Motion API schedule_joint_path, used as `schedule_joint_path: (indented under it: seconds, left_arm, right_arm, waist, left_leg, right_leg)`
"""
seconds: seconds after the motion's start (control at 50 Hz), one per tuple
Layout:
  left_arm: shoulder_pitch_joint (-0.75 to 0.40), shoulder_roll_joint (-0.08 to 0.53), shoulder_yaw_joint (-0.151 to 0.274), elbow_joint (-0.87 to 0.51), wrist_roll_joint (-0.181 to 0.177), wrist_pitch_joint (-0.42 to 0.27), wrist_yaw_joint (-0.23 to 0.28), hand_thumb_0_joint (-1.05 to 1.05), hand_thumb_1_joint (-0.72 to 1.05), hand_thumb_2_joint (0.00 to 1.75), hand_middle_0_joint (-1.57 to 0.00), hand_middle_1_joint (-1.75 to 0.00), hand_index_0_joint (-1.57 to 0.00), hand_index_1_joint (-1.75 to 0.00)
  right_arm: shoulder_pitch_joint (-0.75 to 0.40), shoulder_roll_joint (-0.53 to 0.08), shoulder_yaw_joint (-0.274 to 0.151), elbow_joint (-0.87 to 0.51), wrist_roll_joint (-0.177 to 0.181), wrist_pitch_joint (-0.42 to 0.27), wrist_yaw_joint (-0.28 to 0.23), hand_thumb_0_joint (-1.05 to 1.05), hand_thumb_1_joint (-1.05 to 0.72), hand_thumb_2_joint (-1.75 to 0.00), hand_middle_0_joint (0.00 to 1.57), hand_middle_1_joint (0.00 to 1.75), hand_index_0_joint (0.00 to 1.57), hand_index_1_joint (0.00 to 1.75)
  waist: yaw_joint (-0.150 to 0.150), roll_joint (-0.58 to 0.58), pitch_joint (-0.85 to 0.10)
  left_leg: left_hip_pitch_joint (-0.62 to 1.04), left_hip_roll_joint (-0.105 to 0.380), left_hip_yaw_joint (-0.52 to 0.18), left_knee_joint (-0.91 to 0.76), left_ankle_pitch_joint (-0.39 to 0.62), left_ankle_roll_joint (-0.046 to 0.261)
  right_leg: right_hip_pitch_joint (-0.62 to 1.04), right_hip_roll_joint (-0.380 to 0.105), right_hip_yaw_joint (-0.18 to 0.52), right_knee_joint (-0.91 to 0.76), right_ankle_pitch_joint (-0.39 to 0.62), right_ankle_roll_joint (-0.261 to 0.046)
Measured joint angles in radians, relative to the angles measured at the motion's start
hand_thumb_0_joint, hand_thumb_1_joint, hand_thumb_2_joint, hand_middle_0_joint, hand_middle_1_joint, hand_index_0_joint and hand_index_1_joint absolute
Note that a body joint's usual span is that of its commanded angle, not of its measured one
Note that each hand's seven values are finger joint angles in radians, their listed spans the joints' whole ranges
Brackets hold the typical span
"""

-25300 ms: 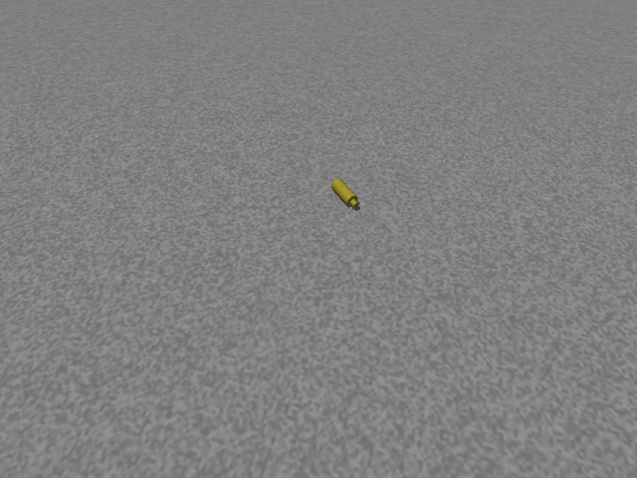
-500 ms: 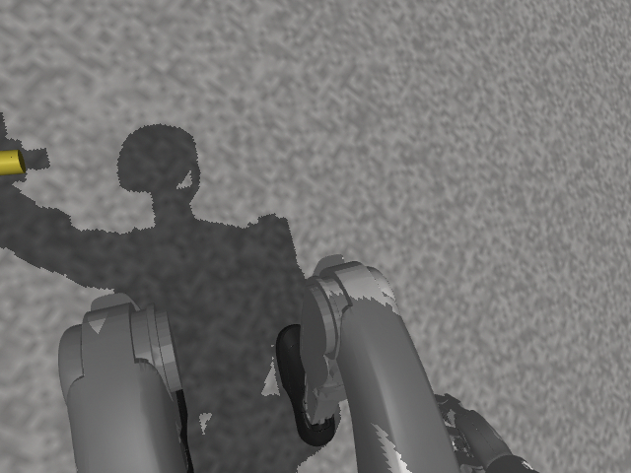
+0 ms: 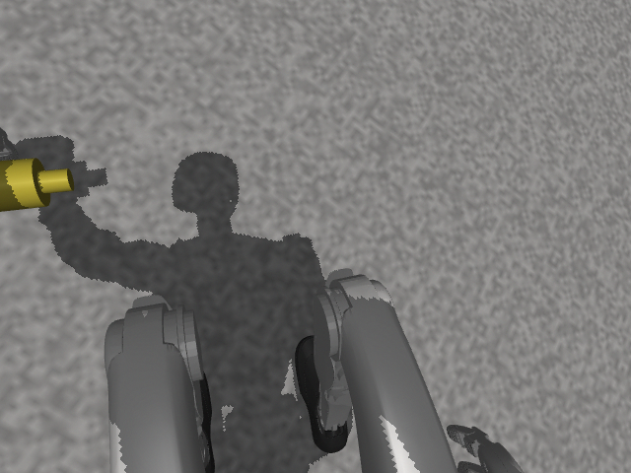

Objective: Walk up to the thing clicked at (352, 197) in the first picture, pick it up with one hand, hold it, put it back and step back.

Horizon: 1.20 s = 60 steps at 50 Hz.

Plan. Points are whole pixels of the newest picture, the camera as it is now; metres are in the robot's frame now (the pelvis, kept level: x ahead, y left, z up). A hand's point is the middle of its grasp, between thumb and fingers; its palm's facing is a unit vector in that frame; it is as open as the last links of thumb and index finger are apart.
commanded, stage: lift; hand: left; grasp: from above
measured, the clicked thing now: out of the picture +0.46 +0.34 -0.18
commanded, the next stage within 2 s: hold in 1.38 s
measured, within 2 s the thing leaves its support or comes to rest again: neither
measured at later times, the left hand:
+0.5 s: hand out of the picture +0.37 +0.33 +0.04, palm faces -0.45 -0.12 -0.89, open 8.5 cm
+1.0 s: hand out of the picture +0.32 +0.29 +0.21, palm faces -0.48 -0.11 -0.87, open 8.8 cm
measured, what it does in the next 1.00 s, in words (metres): rises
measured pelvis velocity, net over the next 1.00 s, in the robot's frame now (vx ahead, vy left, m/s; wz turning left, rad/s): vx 0.04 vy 0.00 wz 0.13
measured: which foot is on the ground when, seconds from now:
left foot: down 0.00-1.00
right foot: down 0.00-1.00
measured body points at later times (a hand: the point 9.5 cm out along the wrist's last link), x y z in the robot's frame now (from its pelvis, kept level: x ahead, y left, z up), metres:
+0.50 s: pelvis +0.00 +0.00 +0.13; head +0.18 +0.06 +0.54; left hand +0.39 +0.33 +0.09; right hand +0.15 -0.25 +0.01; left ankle +0.08 +0.11 -0.34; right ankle +0.11 -0.12 -0.34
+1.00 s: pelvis +0.04 +0.00 +0.30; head +0.11 +0.02 +0.74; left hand +0.34 +0.29 +0.26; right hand +0.15 -0.26 +0.18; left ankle +0.08 +0.11 -0.34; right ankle +0.11 -0.12 -0.34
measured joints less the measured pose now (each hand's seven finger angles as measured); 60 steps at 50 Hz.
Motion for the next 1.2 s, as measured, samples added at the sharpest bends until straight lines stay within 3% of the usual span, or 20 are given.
schedule_joint_path:
  seconds: [0.16, 0.38, 0.62, 0.82, 0.98, 1.2]
  left_arm:
    - [0.113, -0.047, -0.011, -0.125, -0.062, -0.035, -0.054, 0.01, 0.28, 0.07, -0.91, -0.2, -0.95, -0.16]
    - [0.265, -0.134, -0.061, -0.274, -0.114, 0.001, -0.028, 0.0, 0.28, 0.1, -0.89, -0.24, -0.92, -0.2]
    - [0.407, -0.244, -0.114, -0.345, -0.144, 0.074, -0.006, 0.0, 0.25, 0.19, -0.84, -0.31, -0.87, -0.29]
    - [0.492, -0.318, -0.175, -0.293, -0.132, 0.087, 0.033, -0.01, 0.22, 0.24, -0.81, -0.37, -0.84, -0.35]
    - [0.516, -0.372, -0.227, -0.232, -0.098, 0.094, 0.081, -0.01, 0.22, 0.25, -0.78, -0.42, -0.81, -0.39]
    - [0.513, -0.429, -0.257, -0.228, -0.108, 0.152, 0.127, -0.01, 0.19, 0.31, -0.77, -0.46, -0.8, -0.43]
  right_arm:
    - [-0.006, 0.007, -0.044, 0.005, 0.026, 0.016, -0.023, 0.0, -0.91, -0.9, 0.21, 0.3, 0.2, 0.3]
    - [-0.041, 0.021, -0.082, 0.008, 0.065, 0.005, -0.061, 0.0, -0.9, -0.9, 0.21, 0.3, 0.2, 0.3]
    - [-0.025, 0.04, -0.097, 0.048, 0.093, -0.008, -0.108, 0.01, -0.9, -0.9, 0.21, 0.3, 0.2, 0.3]
    - [0.035, 0.047, -0.108, 0.103, 0.108, -0.053, -0.142, 0.01, -0.9, -0.9, 0.21, 0.3, 0.2, 0.3]
    - [0.065, 0.04, -0.125, 0.132, 0.112, -0.095, -0.144, 0.01, -0.9, -0.9, 0.21, 0.3, 0.2, 0.3]
    - [0.065, 0.046, -0.13, 0.151, 0.11, -0.109, -0.137, 0.01, -0.9, -0.9, 0.21, 0.3, 0.2, 0.3]
  waist:
    - [0.04, 0.004, -0.056]
    - [0.09, 0.021, -0.097]
    - [0.113, 0.036, -0.107]
    - [0.124, 0.035, -0.11]
    - [0.137, 0.032, -0.092]
    - [0.15, 0.024, -0.045]
  left_leg:
    - [0.089, -0.002, 0.028, -0.095, 0.007, 0.0]
    - [0.305, -0.003, 0.049, -0.284, 0.022, -0.006]
    - [0.678, 0.007, 0.061, -0.589, 0.065, -0.018]
    - [1.011, 0.013, 0.077, -0.87, 0.127, -0.023]
    - [1.208, 0.015, 0.091, -1.047, 0.173, -0.024]
    - [1.431, 0.011, 0.114, -1.258, 0.23, -0.024]
  right_leg:
    - [0.074, -0.006, 0.027, -0.075, 0.003, 0.001]
    - [0.273, -0.009, 0.052, -0.248, 0.02, -0.001]
    - [0.629, 0.0, 0.069, -0.547, 0.074, -0.012]
    - [0.953, 0.005, 0.089, -0.824, 0.142, -0.017]
    - [1.144, 0.005, 0.105, -1.001, 0.192, -0.016]
    - [1.355, -0.001, 0.13, -1.198, 0.248, -0.017]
